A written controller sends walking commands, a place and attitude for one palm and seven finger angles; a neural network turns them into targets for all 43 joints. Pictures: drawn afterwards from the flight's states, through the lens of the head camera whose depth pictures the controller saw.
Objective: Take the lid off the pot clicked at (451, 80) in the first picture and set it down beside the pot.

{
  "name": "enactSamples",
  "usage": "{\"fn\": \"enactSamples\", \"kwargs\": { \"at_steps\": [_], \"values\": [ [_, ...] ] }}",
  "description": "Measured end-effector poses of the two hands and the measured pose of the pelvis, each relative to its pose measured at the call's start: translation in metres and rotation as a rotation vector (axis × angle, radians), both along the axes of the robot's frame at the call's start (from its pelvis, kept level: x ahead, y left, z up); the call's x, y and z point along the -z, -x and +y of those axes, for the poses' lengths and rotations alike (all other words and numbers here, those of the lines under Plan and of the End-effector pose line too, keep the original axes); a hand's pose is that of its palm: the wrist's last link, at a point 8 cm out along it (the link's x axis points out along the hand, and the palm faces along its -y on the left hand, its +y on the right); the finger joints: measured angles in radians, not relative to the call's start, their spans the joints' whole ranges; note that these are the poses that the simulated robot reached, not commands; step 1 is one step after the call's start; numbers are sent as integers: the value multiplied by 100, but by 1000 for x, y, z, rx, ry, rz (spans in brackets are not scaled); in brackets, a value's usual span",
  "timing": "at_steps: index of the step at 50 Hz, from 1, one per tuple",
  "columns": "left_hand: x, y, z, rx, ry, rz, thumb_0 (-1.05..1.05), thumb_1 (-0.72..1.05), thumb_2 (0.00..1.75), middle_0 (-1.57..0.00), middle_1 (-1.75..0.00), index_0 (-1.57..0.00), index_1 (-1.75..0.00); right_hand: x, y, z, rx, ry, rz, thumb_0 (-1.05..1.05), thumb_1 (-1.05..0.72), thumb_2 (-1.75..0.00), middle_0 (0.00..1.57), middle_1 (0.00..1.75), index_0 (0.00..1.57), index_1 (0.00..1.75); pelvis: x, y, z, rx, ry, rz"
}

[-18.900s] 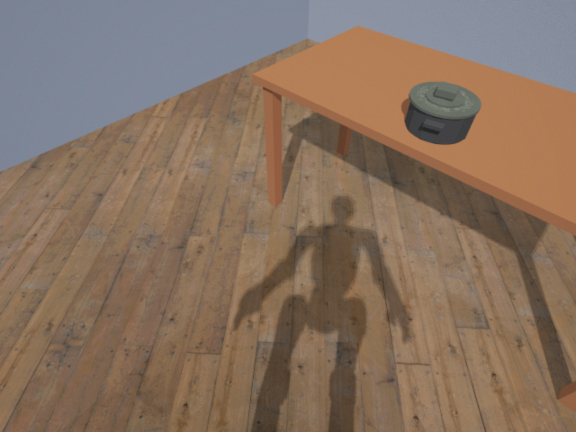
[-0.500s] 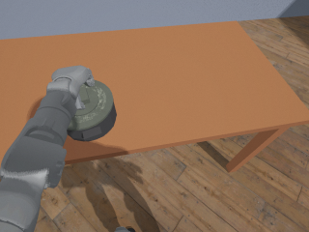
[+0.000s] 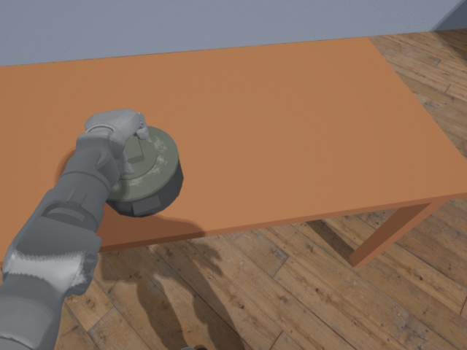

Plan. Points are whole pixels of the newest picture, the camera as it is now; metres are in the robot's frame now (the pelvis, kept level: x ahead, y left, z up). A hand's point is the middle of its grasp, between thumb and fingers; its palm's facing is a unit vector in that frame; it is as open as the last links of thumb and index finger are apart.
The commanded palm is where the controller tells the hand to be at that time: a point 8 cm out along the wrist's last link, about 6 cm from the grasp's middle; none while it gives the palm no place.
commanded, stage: raise the hand to come down again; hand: left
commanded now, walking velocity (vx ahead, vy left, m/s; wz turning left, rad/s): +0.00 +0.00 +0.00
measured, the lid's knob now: (127, 151) +0.49 +0.18 +0.02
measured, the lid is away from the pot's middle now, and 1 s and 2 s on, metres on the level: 0.00 0.00 0.00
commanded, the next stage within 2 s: move the open hand above the knob in 0.96 s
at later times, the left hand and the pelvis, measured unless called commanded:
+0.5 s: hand (117, 148) +0.46 +0.18 +0.07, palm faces -0.37 -0.10 -0.92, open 10.7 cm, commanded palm +0.47 +0.19 +0.14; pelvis +0.01 +0.00 +0.01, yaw +1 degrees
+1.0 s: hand (117, 140) +0.47 +0.18 +0.08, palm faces -0.38 -0.09 -0.92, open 10.6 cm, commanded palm +0.48 +0.19 +0.14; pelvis +0.01 +0.00 +0.01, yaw +1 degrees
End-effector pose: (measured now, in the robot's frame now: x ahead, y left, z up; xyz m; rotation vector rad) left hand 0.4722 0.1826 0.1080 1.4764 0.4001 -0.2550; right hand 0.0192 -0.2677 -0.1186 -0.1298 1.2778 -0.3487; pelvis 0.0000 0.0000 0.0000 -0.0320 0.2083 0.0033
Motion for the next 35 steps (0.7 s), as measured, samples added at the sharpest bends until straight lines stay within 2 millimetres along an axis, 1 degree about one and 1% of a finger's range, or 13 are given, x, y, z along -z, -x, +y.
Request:
{"fn": "enactSamples", "kwargs": {
  "at_steps": [4, 11, 16, 21, 23, 29, 35],
  "values": [
    [-2, 1, -2, 11, 9, -8, 0, -11, 96, -52, -66, -51, -65, 0, -6, 1, -7, -8, -8, 0, -91, -90, 20, 30, 20, 30, -2, -3, -1, -2, -2, -8],
    [-11, 2, 2, -4, 0, -38, 0, -10, 93, -50, -70, -49, -70, -2, -23, 0, -20, -18, -42, 0, -91, -90, 20, 30, 20, 30, -4, -8, -2, -3, -7, -21],
    [-9, 6, 5, -26, 8, -11, 0, -9, 92, -49, -71, -49, -71, -3, -37, -2, -39, -23, -64, 0, -91, -90, 20, 30, 20, 30, -5, -9, -3, -7, -8, -32],
    [-20, 7, 2, 8, 7, -40, 0, -9, 92, -49, -71, -48, -71, -5, -49, -3, -56, -15, -94, 0, -91, -90, 20, 30, 20, 30, -5, -9, -4, -14, -11, -42],
    [-22, 8, 3, 1, 12, -41, 0, -9, 92, -49, -71, -48, -71, -6, -53, -3, -64, -18, -101, 0, -91, -90, 20, 30, 20, 30, -5, -9, -4, -14, -11, -45],
    [-18, 9, 9, -28, 2, -12, 0, -10, 93, -49, -70, -49, -70, -8, -58, -4, -74, -14, -111, 0, -91, -90, 20, 30, 20, 30, -6, -7, -5, -17, -11, -49],
    [-30, 7, 8, -7, 11, -39, 0, -10, 93, -50, -69, -49, -69, -7, -55, -3, -77, -8, -102, 0, -91, -90, 20, 30, 20, 30, -6, -7, -5, -19, -11, -52]
  ]
}}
